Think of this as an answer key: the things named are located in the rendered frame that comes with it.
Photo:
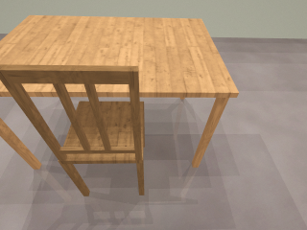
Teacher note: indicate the table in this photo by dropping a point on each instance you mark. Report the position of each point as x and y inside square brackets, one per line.
[176, 58]

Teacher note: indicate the chair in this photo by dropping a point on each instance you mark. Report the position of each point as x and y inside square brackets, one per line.
[101, 132]

